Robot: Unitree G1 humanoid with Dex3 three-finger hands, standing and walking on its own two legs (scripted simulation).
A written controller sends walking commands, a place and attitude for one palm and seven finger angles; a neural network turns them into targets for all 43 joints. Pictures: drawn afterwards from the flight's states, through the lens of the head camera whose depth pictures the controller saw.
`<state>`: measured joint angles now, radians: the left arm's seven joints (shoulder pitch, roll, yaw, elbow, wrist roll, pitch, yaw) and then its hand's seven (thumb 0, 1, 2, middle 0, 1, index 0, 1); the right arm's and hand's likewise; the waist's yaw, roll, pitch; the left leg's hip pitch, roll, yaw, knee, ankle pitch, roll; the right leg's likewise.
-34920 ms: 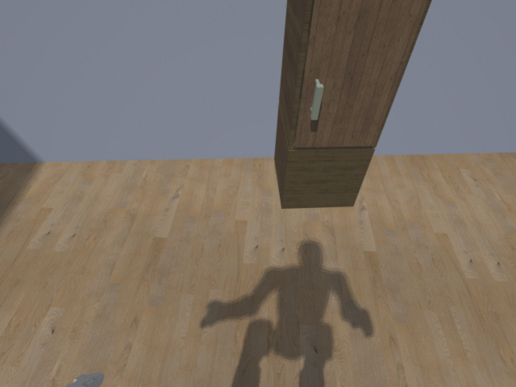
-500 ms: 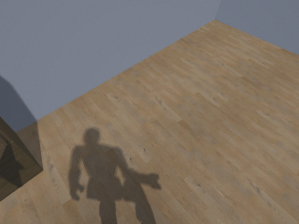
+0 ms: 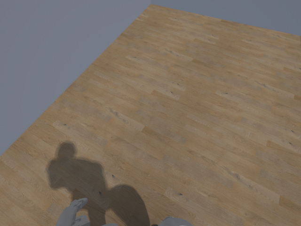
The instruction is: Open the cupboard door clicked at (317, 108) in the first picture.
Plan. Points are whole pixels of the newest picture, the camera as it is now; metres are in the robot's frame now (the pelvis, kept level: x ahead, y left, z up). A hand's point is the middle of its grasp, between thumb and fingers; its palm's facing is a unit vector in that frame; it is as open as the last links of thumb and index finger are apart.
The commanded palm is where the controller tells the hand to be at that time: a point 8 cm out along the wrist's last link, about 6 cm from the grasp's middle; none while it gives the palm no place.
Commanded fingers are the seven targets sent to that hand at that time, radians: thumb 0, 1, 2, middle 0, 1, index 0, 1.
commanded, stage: walk to a spot facing it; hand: left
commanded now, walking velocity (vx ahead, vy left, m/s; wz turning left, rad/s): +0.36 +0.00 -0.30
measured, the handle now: out of the picture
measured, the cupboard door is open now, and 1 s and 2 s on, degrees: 49 49 49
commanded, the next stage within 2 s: turn to face it in 0.54 s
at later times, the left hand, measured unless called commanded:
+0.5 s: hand (97, 221) +0.15 +0.16 -0.15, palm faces -0.02 -0.99 -0.17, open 7.3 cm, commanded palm none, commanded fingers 0.00 0.90 0.90 -0.20 -0.30 -0.20 -0.30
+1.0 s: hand (134, 99) +0.61 +0.08 -0.13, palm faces -0.17 -0.96 -0.21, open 7.3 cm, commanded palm none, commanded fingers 0.00 0.90 0.90 -0.20 -0.30 -0.20 -0.30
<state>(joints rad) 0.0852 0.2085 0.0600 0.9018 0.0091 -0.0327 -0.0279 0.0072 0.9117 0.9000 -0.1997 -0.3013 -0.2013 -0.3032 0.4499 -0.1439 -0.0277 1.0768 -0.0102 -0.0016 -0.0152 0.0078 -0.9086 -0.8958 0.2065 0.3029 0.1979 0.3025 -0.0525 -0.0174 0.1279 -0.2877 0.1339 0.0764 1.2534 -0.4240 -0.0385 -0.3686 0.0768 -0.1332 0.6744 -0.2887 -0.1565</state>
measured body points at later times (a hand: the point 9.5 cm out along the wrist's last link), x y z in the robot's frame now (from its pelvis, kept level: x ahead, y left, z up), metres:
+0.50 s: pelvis +0.26 -0.01 +0.01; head +0.29 -0.01 +0.46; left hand +0.16 +0.21 -0.14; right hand +0.39 -0.24 -0.12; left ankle +0.36 +0.06 -0.72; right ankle +0.06 -0.03 -0.70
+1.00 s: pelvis +0.43 -0.07 +0.01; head +0.46 -0.08 +0.46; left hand +0.62 +0.13 -0.12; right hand +0.30 -0.27 -0.14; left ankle +0.36 +0.05 -0.66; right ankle +0.46 -0.19 -0.71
